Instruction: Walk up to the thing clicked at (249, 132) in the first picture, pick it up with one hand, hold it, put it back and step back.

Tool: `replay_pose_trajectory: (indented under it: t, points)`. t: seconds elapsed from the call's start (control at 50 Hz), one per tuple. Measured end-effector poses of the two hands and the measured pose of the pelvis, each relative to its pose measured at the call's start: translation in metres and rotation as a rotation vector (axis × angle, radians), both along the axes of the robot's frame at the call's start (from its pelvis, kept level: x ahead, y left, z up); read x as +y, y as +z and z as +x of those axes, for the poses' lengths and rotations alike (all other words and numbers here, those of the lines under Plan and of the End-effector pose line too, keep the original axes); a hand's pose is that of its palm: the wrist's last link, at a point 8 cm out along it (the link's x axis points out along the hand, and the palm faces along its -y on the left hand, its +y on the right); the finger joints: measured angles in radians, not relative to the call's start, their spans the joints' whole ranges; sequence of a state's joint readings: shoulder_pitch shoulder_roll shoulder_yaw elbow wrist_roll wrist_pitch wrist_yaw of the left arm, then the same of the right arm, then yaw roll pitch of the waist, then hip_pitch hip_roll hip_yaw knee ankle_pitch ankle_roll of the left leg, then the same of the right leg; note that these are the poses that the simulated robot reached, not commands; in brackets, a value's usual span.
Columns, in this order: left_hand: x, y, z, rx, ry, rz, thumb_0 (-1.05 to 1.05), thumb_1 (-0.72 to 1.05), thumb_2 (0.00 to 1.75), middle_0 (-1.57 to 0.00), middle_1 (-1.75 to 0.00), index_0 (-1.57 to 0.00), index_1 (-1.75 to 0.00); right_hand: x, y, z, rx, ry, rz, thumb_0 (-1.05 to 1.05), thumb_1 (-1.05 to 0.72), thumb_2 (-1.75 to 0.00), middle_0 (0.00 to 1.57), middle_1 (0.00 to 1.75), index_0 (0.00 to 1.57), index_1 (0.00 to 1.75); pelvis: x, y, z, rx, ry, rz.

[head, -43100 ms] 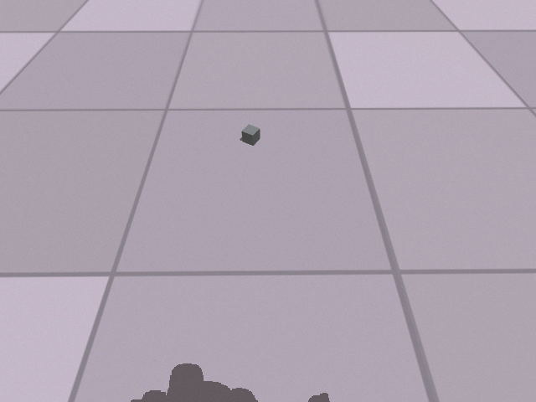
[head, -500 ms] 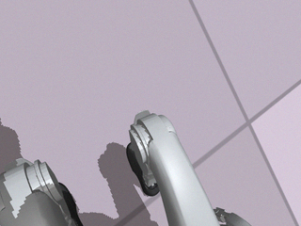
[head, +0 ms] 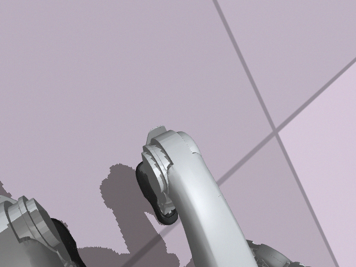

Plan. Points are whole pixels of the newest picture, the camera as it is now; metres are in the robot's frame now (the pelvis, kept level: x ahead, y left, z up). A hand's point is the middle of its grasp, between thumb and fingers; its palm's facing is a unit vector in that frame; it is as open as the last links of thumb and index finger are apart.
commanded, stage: rest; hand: left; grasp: from above
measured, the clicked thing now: out of the picture +0.47 +0.29 -0.27
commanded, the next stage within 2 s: open in 0.46 s
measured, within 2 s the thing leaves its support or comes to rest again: rests again in 0.18 s
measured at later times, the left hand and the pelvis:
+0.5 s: hand out of the picture +0.47 +0.28 -0.25, palm faces -0.11 -0.44 -0.89, open 10.3 cm; pelvis +0.00 +0.01 +0.00, yaw -1 degrees
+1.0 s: hand out of the picture +0.47 +0.29 -0.25, palm faces -0.13 -0.44 -0.89, open 12.0 cm; pelvis +0.00 +0.00 +0.00, yaw -2 degrees
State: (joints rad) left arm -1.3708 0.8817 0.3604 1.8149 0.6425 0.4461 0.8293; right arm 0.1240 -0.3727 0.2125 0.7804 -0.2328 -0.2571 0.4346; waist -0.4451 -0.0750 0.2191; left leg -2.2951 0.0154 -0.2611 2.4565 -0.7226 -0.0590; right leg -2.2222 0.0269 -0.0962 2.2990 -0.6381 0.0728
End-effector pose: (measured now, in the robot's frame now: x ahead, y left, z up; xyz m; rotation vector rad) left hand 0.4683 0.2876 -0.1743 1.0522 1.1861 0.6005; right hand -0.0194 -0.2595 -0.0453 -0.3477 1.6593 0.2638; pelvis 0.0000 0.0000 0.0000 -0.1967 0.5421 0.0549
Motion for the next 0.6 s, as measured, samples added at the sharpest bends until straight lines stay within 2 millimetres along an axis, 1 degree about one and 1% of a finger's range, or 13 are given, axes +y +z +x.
replay_pose_trajectory:
  t: [0.1,0.2,0.38,0.6]
  points:
    - [0.001,-0.008,-0.001,-0.01,0.028,-0.017,-0.03,-0.05,0.46,-0.74,-0.5,-0.73,-0.48,0.005,0.004,0.001,0.009,0.013,0.005,0.0,-0.92,-0.9,0.2,0.3,0.2,0.29,0.001,0.0,0.001,-0.007,0.003,-0.008]
    - [0.0,-0.013,0.002,-0.013,0.013,-0.028,-0.03,-0.05,0.46,-0.74,-0.5,-0.73,-0.48,0.008,0.007,0.003,0.016,0.016,0.002,0.0,-0.92,-0.9,0.2,0.3,0.2,0.29,0.003,-0.001,0.003,0.0,0.001,-0.017]
    - [0.003,-0.012,0.005,-0.017,-0.006,-0.006,-0.03,-0.04,0.46,-0.74,-0.5,-0.72,-0.49,0.015,0.009,0.007,-0.004,0.017,0.009,0.0,-0.91,-0.9,0.2,0.3,0.2,0.29,0.006,-0.001,0.004,-0.002,0.0,-0.031]
    - [0.003,-0.014,0.004,-0.018,0.019,-0.017,-0.03,-0.03,0.45,-0.73,-0.51,-0.71,-0.49,0.016,0.011,0.003,0.003,0.026,0.011,0.0,-0.91,-0.89,0.2,0.3,0.2,0.29,0.007,-0.003,0.004,-0.011,-0.002,-0.035]
